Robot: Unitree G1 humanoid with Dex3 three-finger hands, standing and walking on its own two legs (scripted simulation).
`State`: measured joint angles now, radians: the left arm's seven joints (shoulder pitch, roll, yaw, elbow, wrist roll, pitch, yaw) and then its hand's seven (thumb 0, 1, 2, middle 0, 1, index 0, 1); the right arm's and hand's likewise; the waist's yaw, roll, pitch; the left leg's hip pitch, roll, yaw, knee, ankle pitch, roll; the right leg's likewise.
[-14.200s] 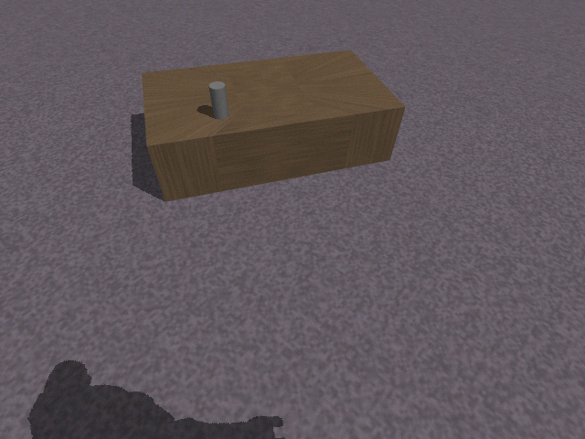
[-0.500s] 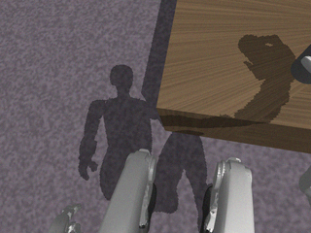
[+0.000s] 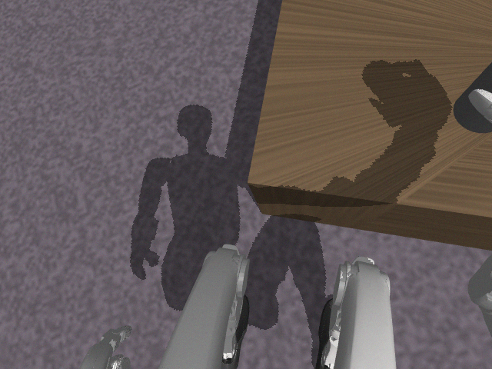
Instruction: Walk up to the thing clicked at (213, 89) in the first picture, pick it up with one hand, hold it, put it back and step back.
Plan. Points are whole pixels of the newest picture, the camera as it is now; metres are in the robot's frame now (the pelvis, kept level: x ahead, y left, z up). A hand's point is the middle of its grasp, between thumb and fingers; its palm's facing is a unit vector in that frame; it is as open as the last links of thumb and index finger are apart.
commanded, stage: settle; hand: right
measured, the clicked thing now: out of the picture +0.52 -0.29 +0.02
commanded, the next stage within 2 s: lift in 0.12 s
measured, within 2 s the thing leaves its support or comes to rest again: neither
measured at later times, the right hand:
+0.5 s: hand out of the picture +0.52 -0.30 +0.05, palm faces +0.31 +0.95 -0.02, open 10.3 cm
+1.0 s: hand out of the picture +0.44 -0.27 +0.15, palm faces +0.33 +0.94 -0.02, open 10.3 cm
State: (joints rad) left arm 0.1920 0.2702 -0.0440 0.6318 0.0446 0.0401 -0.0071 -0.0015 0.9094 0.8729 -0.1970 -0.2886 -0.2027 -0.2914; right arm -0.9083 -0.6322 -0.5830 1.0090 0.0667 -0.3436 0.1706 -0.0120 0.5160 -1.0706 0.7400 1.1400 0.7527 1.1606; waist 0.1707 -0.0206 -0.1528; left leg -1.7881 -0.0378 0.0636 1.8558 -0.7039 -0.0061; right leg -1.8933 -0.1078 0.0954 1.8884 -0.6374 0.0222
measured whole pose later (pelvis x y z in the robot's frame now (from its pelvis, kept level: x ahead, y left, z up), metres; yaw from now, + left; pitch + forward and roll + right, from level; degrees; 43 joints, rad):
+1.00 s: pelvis +0.02 +0.00 +0.13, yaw -4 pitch +26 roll +5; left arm 0.21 0.24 0.01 0.65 0.01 0.00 0.03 0.00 0.90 0.88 -0.19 -0.28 -0.20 -0.28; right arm -0.50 -0.34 -0.41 0.67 0.13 -0.34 0.05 -0.01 0.53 -1.08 0.75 1.13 0.76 1.15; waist 0.09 -0.03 -0.16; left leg -1.25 -0.02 0.06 1.39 -0.60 -0.01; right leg -1.35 -0.09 0.06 1.44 -0.55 0.02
